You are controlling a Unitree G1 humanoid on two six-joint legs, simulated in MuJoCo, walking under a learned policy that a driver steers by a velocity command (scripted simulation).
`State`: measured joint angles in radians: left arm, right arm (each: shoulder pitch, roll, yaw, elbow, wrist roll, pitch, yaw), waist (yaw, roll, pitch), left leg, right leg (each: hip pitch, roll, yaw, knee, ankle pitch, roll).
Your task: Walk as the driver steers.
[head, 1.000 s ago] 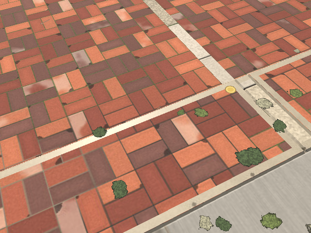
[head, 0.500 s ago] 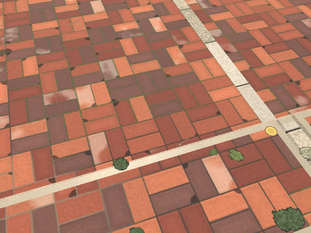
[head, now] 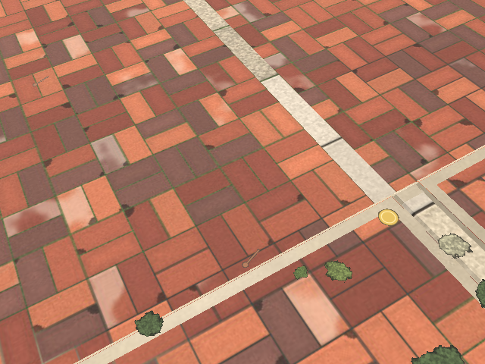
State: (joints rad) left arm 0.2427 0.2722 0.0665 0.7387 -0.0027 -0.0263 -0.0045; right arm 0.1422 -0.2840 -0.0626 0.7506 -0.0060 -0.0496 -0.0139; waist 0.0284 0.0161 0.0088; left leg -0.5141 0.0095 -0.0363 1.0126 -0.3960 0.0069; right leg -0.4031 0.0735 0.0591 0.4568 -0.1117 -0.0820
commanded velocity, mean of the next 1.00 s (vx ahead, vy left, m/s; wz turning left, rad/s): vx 0.46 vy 0.00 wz -0.44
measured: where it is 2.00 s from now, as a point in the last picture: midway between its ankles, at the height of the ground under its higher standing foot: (346, 302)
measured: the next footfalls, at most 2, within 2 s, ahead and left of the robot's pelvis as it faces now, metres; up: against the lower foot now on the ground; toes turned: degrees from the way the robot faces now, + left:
left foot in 0.24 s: +0.17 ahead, +0.15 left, +0.00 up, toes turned -13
right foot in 0.74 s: +0.38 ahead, -0.20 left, +0.00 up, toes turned -27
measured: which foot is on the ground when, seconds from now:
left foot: up 0.00-0.22, down 0.24-0.76, up 0.78-1.00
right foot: down 0.00-0.24, up 0.26-0.72, down 0.74-1.00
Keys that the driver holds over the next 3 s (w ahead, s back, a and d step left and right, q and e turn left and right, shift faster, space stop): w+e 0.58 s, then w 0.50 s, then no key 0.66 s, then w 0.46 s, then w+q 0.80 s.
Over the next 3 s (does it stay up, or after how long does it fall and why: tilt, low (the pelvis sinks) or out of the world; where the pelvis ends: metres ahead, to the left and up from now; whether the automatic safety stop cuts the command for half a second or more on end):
stays up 1.04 -0.43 -0.06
